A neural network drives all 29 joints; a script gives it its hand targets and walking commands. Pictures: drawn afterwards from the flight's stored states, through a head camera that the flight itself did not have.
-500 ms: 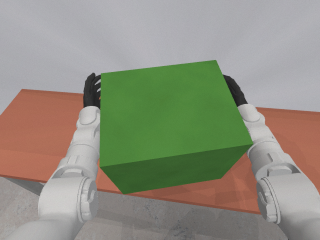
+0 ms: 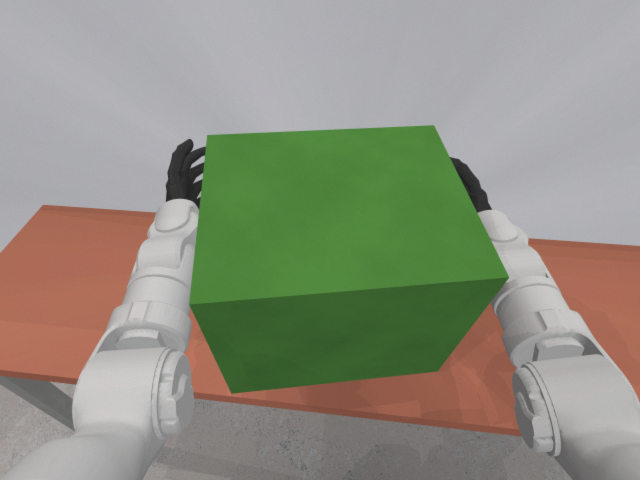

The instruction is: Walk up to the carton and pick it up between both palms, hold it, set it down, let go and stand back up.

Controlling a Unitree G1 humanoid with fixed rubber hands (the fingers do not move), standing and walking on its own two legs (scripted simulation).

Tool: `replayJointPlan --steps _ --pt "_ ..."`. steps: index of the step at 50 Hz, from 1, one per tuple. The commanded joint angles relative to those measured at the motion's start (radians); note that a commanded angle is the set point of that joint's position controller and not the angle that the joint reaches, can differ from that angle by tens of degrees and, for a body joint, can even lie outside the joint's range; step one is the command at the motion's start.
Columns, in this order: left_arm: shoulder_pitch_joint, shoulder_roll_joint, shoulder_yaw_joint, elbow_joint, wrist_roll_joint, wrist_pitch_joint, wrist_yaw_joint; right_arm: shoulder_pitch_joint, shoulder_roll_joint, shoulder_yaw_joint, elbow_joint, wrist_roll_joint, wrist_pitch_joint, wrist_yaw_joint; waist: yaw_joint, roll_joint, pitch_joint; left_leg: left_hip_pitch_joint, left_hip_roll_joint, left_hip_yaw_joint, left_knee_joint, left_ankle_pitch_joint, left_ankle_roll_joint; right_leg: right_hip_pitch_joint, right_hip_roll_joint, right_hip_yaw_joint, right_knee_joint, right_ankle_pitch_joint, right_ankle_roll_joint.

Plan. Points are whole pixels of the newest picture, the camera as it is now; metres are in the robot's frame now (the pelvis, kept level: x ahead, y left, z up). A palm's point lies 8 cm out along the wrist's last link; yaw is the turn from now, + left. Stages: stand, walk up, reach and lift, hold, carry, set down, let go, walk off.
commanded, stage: reach and lift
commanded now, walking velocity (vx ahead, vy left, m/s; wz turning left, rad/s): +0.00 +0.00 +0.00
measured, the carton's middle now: (330, 261) +0.36 +0.03 +0.09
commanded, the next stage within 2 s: hold in 1.60 s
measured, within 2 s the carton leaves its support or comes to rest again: neither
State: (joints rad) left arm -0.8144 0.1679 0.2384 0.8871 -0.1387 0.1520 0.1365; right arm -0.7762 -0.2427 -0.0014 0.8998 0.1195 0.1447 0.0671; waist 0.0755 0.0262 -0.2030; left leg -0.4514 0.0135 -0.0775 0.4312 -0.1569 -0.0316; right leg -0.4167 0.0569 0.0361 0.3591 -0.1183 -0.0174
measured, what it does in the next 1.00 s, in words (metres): stands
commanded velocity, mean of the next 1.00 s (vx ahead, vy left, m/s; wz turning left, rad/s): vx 0.00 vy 0.00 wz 0.00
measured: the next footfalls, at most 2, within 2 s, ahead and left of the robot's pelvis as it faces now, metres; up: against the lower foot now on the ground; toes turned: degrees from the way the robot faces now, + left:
none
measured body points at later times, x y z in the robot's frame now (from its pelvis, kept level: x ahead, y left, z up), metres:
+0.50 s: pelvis +0.01 +0.01 +0.00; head -0.02 +0.01 +0.45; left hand +0.41 +0.23 +0.18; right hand +0.42 -0.14 +0.17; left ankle +0.03 +0.13 -0.74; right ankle +0.03 -0.11 -0.74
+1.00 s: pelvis +0.01 +0.01 +0.00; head -0.02 +0.01 +0.45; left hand +0.41 +0.22 +0.19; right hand +0.42 -0.15 +0.18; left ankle +0.03 +0.13 -0.74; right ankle +0.03 -0.11 -0.74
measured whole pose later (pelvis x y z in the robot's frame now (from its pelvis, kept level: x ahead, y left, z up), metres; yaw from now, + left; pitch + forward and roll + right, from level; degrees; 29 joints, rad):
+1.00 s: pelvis +0.01 +0.01 +0.00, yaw +0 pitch +5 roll -2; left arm -0.75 0.19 0.24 0.58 -0.07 0.45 0.10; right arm -0.73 -0.22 -0.01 0.61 0.25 0.42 -0.06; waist 0.01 0.03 -0.17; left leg -0.32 0.01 -0.08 0.41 -0.17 -0.02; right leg -0.27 0.05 0.04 0.30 -0.11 -0.01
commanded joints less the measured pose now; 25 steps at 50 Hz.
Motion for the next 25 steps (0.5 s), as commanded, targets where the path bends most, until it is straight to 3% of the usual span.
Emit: replayJointPlan --steps 1,3,6,9,11,12,14,16,18,19,22,25 --pt "-0.665 -0.827 -0.446 -0.317 -0.013 0.051 -0.195 -0.797 0.719 0.166 -0.427 0.085 0.005 -0.021 -0.164 0.0 -0.484 0.269 -0.068 0.028 -0.094 0.122 -0.025 0.456 -0.024 0.004 -0.065 0.226 0.023" --pt "-0.653 -0.825 -0.466 -0.368 -0.019 0.068 -0.192 -0.779 0.73 0.189 -0.457 0.106 0.025 -0.033 -0.165 0.014 -0.518 0.298 -0.068 0.022 -0.075 0.198 -0.032 0.474 -0.015 0.003 -0.057 0.303 0.023" --pt "-0.583 -0.785 -0.421 -0.361 0.001 0.108 -0.214 -0.715 0.725 0.191 -0.452 0.109 0.07 -0.053 -0.173 -0.019 -0.441 0.277 -0.077 0.03 -0.086 0.176 -0.024 0.531 -0.02 0.009 -0.061 0.333 0.034" --pt "-0.531 -0.77 -0.406 -0.407 0.026 0.151 -0.233 -0.661 0.692 0.195 -0.464 0.129 0.109 -0.068 -0.192 0.009 -0.428 0.285 -0.08 0.021 -0.086 0.205 -0.03 0.559 -0.019 0.01 -0.057 0.385 0.038" --pt "-0.507 -0.749 -0.374 -0.407 0.047 0.181 -0.246 -0.673 0.68 0.197 -0.477 0.138 0.127 -0.07 -0.177 0.007 -0.403 0.278 -0.081 0.023 -0.095 0.191 -0.024 0.572 -0.022 0.011 -0.06 0.379 0.04" --pt "-0.491 -0.744 -0.37 -0.417 0.05 0.191 -0.251 -0.655 0.674 0.194 -0.492 0.139 0.14 -0.074 -0.189 -0.003 -0.398 0.273 -0.083 0.023 -0.097 0.187 -0.024 0.579 -0.022 0.013 -0.061 0.386 0.044" --pt "-0.521 -0.74 -0.379 -0.488 0.048 0.201 -0.25 -0.631 0.677 0.205 -0.485 0.154 0.155 -0.07 -0.184 0.027 -0.4 0.292 -0.077 0.016 -0.097 0.224 -0.033 0.566 -0.017 0.005 -0.057 0.392 0.039" --pt "-0.568 -0.769 -0.435 -0.567 0.012 0.207 -0.245 -0.662 0.693 0.23 -0.559 0.178 0.159 -0.068 -0.19 0.048 -0.454 0.314 -0.076 0.008 -0.077 0.263 -0.044 0.561 -0.011 0.006 -0.052 0.408 0.034" --pt "-0.619 -0.76 -0.472 -0.65 -0.009 0.211 -0.237 -0.616 0.702 0.236 -0.564 0.19 0.177 -0.069 -0.21 0.079 -0.458 0.317 -0.08 0.0 -0.081 0.264 -0.052 0.56 -0.015 0.011 -0.051 0.413 0.031" --pt "-0.628 -0.768 -0.491 -0.67 -0.02 0.215 -0.23 -0.637 0.7 0.244 -0.59 0.203 0.179 -0.065 -0.203 0.076 -0.477 0.317 -0.077 -0.002 -0.076 0.267 -0.057 0.552 -0.011 0.01 -0.052 0.403 0.028" --pt "-0.612 -0.745 -0.461 -0.624 0.005 0.239 -0.236 -0.63 0.678 0.214 -0.548 0.19 0.204 -0.062 -0.214 0.066 -0.395 0.301 -0.073 -0.004 -0.098 0.187 -0.047 0.517 -0.013 0.004 -0.071 0.316 0.025" --pt "-0.566 -0.706 -0.387 -0.497 0.053 0.268 -0.264 -0.636 0.654 0.162 -0.486 0.149 0.223 -0.06 -0.212 0.036 -0.288 0.256 -0.07 0.014 -0.142 0.044 -0.026 0.485 -0.026 0.015 -0.098 0.175 0.029"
